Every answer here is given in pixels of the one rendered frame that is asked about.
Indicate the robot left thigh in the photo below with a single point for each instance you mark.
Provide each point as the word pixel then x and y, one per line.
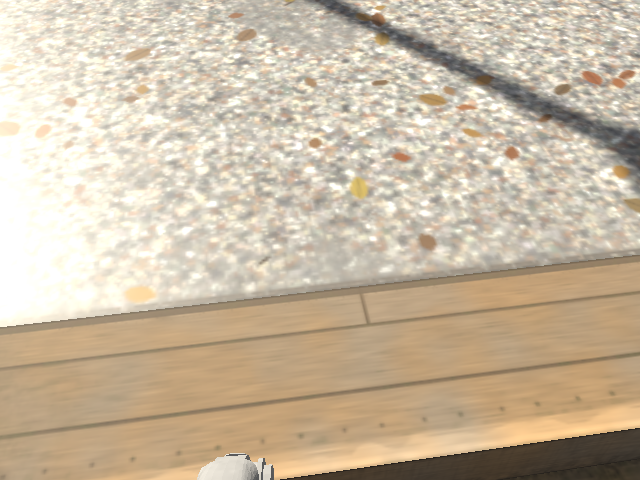
pixel 237 468

